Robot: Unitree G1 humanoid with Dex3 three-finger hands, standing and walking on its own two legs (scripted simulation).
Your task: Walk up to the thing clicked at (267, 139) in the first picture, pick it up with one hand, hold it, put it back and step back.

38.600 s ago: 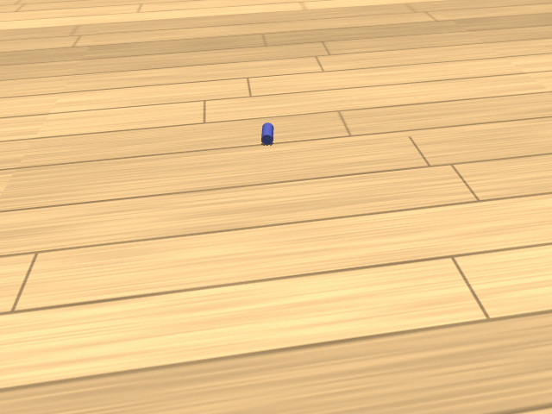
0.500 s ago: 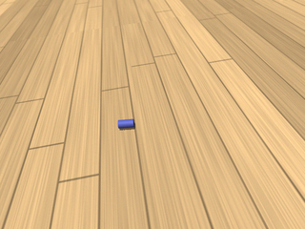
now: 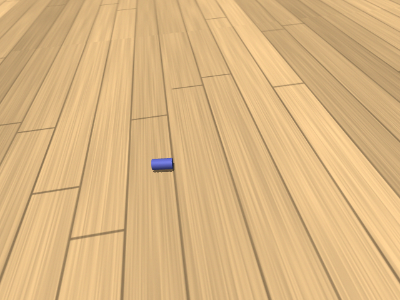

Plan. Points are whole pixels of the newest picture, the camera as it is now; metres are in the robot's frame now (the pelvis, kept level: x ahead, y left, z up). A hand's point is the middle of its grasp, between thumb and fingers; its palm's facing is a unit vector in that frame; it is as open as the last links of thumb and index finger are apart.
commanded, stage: step back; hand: left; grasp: from above
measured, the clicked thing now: (162, 164) +1.03 +0.30 -0.72
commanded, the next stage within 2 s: stand in 0.42 s
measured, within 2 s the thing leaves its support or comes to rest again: neither
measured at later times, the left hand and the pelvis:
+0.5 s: hand out of the picture +0.11 +0.29 -0.15, palm faces +0.02 -0.94 -0.35, open 7.4 cm; pelvis +0.04 +0.03 +0.01, yaw +1 degrees
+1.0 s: hand out of the picture +0.12 +0.28 -0.13, palm faces -0.03 -0.94 -0.35, open 7.4 cm; pelvis +0.04 +0.02 +0.02, yaw +0 degrees
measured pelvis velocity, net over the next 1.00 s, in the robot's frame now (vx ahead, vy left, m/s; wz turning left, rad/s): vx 0.04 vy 0.02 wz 0.00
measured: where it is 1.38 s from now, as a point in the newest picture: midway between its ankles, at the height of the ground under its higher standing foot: outside the picture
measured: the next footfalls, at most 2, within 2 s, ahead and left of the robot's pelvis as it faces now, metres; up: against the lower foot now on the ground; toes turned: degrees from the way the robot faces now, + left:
left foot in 0.24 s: +0.09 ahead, +0.16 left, +0.00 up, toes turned +1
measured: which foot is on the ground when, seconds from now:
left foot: up 0.00-0.22, down 0.24-1.00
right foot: down 0.00-1.00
